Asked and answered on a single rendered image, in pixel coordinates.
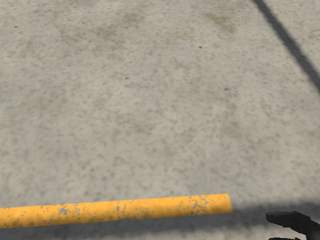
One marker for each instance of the right robot hand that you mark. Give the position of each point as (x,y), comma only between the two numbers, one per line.
(297,222)

